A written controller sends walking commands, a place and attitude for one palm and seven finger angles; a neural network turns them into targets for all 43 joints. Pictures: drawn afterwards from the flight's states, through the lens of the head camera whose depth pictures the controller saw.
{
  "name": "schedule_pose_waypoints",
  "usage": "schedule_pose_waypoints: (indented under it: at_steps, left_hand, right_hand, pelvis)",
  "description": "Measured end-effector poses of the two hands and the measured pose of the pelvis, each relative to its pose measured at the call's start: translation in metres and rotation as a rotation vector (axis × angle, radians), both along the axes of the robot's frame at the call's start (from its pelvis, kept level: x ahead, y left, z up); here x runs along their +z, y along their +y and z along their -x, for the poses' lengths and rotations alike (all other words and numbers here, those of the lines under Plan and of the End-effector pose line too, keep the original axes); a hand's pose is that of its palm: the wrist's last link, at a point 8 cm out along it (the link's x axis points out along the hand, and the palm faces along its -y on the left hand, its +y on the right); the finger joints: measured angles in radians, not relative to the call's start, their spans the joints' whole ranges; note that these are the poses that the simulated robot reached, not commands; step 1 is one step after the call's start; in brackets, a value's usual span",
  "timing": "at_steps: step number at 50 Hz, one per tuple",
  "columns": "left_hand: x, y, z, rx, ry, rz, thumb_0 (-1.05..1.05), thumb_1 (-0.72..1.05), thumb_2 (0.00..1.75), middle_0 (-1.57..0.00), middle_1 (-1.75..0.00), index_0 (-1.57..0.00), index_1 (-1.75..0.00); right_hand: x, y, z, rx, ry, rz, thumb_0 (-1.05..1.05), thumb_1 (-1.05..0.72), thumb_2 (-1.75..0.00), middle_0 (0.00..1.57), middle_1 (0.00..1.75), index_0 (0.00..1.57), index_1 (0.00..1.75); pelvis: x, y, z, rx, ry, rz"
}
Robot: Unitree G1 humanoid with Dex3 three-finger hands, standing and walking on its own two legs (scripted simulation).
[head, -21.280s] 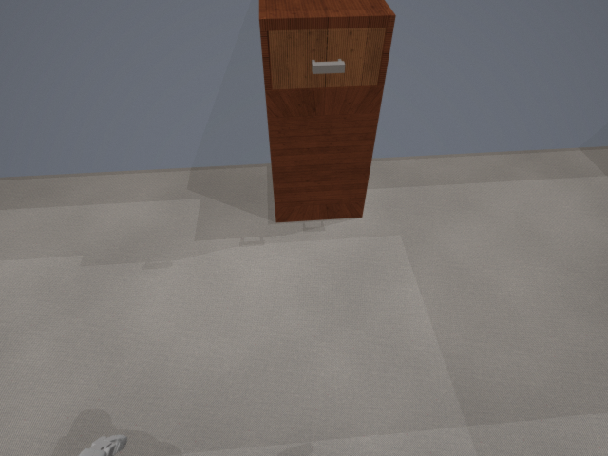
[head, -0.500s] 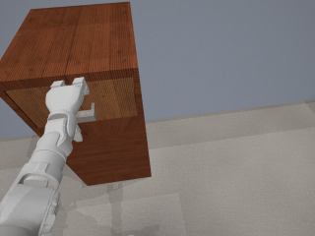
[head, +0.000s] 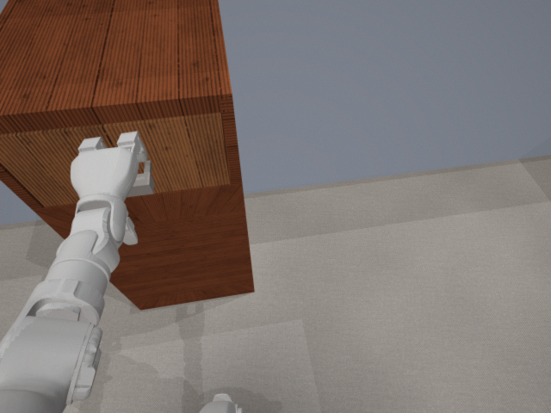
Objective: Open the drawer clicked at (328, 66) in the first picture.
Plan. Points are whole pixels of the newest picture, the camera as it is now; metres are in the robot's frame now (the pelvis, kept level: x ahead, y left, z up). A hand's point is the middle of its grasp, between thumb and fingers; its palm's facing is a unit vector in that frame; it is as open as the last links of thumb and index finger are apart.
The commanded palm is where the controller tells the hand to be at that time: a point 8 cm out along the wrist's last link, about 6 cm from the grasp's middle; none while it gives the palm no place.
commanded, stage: lower the fingers behind the handle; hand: left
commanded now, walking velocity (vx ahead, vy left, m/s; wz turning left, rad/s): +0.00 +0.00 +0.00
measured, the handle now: (122, 177) +0.50 +0.26 +0.01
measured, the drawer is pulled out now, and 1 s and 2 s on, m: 0.00 0.00 0.00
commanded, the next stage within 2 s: lift the fingers back up to retry in 0.88 s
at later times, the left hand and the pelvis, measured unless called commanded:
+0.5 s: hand (118, 200) +0.44 +0.25 +0.02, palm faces +0.01 -0.02 -1.00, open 13.7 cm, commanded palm +0.43 +0.25 +0.05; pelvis -0.01 +0.00 -0.01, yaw +0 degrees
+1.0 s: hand (118, 199) +0.45 +0.25 +0.02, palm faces -0.02 -0.01 -1.00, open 13.8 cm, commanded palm +0.43 +0.24 +0.06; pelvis -0.02 +0.01 -0.01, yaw -1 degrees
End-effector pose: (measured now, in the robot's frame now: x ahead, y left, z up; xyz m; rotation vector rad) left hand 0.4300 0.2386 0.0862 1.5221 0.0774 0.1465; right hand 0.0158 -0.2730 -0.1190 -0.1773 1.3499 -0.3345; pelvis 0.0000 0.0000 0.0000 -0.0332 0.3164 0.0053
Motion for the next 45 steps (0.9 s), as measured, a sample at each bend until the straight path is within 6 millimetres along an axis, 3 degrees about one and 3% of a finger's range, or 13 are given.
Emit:
schedule_pose_waypoints:
  at_steps: [9, 13, 27, 45]
  left_hand:
    - [0.007, -0.003, -0.002, 0.039, 0.092, -0.026, 0.0, -0.49, 0.3, -0.33, -1.21, -0.31, -1.25]
    - [-0.005, 0.004, 0.001, 0.042, 0.168, -0.038, 0.0, -0.49, 0.3, -0.32, -1.21, -0.3, -1.23]
    - [-0.015, 0.008, 0.007, -0.009, 0.022, -0.028, 0.0, -0.49, 0.3, -0.34, -1.32, -0.34, -1.26]
    - [-0.01, 0.007, 0.003, 0.013, 0.088, -0.025, 0.0, -0.49, 0.3, -0.34, -1.3, -0.32, -1.25]
  right_hand:
    - [0.003, 0.01, -0.011, 0.007, -0.069, -0.025, 0.01, -0.91, -0.9, 0.2, 0.3, 0.2, 0.3]
    - [0.003, 0.009, -0.009, 0.007, -0.084, -0.015, 0.01, -0.91, -0.9, 0.2, 0.3, 0.2, 0.3]
    - [-0.012, 0.005, 0.012, 0.025, -0.008, 0.001, 0.01, -0.91, -0.9, 0.2, 0.3, 0.2, 0.3]
    - [-0.006, 0.016, 0.018, 0.005, -0.043, -0.002, 0.01, -0.91, -0.9, 0.2, 0.3, 0.2, 0.3]
  pelvis:
    - [0.004, -0.002, 0.006, -0.003, -0.023, -0.004]
    - [0.002, -0.003, 0.009, -0.004, -0.018, -0.004]
    - [-0.015, -0.001, 0.015, 0.005, 0.034, 0.009]
    - [-0.011, 0.006, 0.021, -0.007, 0.015, 0.01]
